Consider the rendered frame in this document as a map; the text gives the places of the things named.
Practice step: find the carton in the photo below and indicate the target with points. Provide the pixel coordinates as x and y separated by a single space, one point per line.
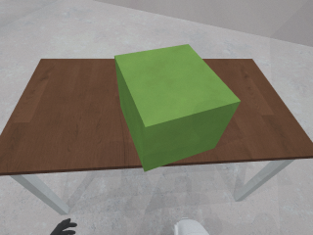
174 104

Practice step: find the robot left hand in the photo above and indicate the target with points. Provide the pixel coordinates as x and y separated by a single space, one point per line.
64 225

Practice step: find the table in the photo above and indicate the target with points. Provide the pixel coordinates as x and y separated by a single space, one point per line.
69 119

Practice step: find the right robot thigh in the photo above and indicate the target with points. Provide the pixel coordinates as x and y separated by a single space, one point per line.
189 227

